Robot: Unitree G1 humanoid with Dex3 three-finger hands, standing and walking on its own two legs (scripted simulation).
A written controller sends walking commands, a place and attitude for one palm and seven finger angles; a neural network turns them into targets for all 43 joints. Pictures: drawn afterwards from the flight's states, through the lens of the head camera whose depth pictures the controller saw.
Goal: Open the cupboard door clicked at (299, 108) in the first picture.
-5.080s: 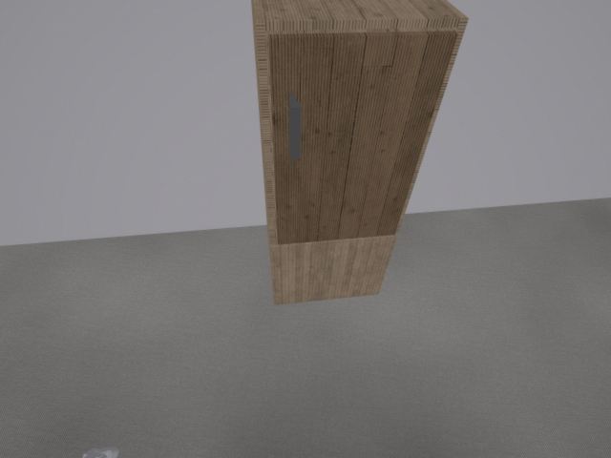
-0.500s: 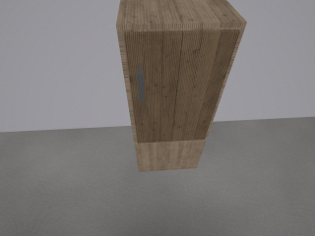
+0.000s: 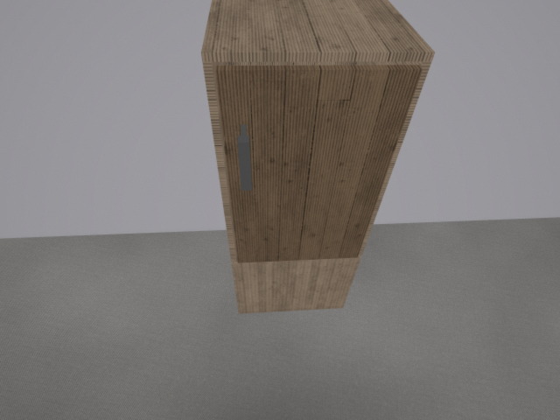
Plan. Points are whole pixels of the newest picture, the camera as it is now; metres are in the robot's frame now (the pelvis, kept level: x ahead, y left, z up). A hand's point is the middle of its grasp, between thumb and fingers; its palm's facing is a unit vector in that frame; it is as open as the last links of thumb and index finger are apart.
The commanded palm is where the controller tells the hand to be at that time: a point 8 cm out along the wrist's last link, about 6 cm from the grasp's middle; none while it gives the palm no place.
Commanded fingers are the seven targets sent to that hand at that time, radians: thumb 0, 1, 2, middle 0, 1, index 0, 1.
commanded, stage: shuffle to correct the standing spot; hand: left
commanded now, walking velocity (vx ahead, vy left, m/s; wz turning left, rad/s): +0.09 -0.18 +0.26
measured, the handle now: (245, 157) +0.58 +0.11 +0.04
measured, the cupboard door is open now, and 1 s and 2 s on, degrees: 0 0 0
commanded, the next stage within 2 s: come to a stop and stand still in 0.72 s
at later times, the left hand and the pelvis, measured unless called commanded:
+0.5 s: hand out of the picture -0.02 +0.11 -0.20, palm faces +0.15 -0.98 -0.13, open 7.4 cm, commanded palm none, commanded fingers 0.00 0.90 0.90 -0.20 -0.30 -0.20 -0.30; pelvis +0.05 -0.03 -0.02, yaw +6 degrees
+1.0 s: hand out of the picture +0.11 +0.04 -0.17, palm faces +0.14 -0.96 -0.23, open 7.4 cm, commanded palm none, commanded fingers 0.00 0.90 0.90 -0.20 -0.30 -0.20 -0.30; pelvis +0.08 -0.15 -0.01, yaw +7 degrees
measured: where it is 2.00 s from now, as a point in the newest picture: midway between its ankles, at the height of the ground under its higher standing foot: outside the picture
